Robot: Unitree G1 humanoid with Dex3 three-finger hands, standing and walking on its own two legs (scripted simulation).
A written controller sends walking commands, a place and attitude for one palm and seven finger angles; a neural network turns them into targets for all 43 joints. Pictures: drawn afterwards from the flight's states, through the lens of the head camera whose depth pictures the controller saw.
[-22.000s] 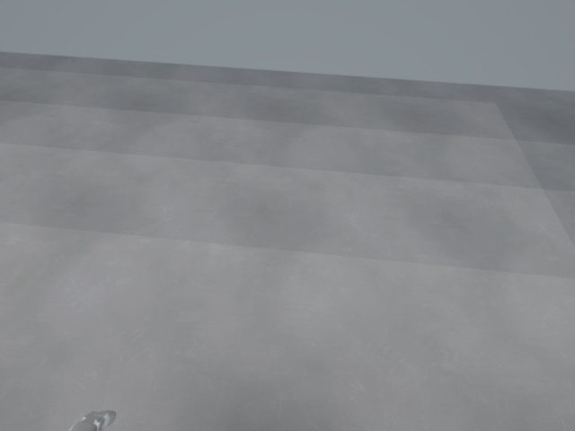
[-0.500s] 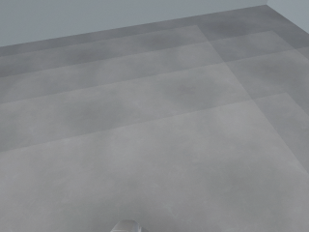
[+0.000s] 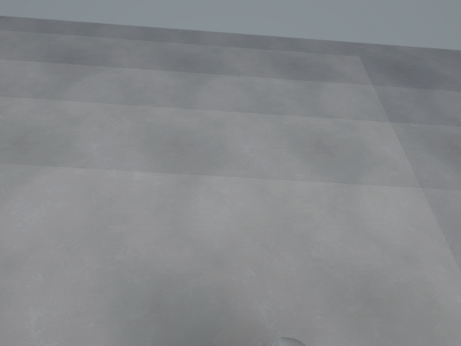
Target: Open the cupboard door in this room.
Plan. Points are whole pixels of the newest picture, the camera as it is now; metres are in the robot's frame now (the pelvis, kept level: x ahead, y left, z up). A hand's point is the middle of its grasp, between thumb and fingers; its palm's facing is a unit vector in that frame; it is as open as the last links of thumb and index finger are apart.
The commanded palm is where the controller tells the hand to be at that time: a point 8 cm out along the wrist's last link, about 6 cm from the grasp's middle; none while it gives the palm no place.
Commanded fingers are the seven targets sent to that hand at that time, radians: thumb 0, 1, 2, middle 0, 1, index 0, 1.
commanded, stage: turn or walk to find it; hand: left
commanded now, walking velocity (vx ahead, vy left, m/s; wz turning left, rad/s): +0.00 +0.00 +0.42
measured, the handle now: out of the picture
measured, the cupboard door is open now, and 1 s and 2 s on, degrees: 0 0 0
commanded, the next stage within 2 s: stand and wait in 0.52 s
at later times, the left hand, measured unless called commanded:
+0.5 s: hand out of the picture -0.01 +0.16 -0.17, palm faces +0.23 -0.95 -0.23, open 7.4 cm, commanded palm none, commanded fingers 0.00 0.90 0.90 -0.20 -0.30 -0.20 -0.30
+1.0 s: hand out of the picture -0.06 +0.19 -0.18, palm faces +0.18 -0.96 -0.22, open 7.4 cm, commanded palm none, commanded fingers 0.00 0.90 0.90 -0.20 -0.30 -0.20 -0.30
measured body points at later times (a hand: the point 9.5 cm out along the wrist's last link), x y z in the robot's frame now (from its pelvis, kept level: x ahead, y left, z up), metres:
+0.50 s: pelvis -0.02 -0.03 +0.00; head +0.02 -0.04 +0.44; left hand -0.02 +0.21 -0.15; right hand +0.07 -0.28 -0.16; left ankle -0.09 +0.10 -0.69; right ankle +0.00 -0.15 -0.74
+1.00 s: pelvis -0.05 +0.00 -0.01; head -0.02 -0.01 +0.44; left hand -0.07 +0.24 -0.16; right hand +0.08 -0.22 -0.16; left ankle -0.08 +0.09 -0.74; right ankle -0.03 -0.12 -0.72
